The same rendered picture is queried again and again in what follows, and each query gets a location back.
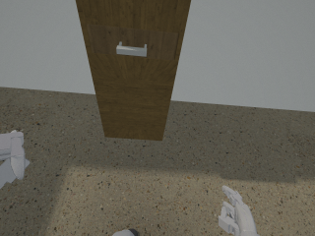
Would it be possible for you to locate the robot left hand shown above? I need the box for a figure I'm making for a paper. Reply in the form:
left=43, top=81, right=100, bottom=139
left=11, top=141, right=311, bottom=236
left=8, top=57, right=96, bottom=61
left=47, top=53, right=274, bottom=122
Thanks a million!
left=0, top=130, right=30, bottom=189

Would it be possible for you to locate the robot right hand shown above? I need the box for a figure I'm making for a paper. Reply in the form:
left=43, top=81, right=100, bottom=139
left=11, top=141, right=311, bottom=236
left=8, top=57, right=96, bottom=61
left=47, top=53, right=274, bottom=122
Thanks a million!
left=219, top=185, right=257, bottom=236

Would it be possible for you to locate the cabinet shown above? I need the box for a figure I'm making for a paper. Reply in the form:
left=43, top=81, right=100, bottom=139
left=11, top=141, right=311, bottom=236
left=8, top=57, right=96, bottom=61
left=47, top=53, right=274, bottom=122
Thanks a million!
left=75, top=0, right=191, bottom=141

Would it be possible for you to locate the drawer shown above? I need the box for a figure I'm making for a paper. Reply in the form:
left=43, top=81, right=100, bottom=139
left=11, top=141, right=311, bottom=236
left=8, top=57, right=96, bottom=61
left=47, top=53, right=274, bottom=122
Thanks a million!
left=87, top=24, right=178, bottom=61

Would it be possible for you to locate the handle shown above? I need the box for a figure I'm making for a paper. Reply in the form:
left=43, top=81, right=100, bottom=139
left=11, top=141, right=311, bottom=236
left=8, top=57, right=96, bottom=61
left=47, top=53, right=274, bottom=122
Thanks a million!
left=116, top=41, right=148, bottom=57

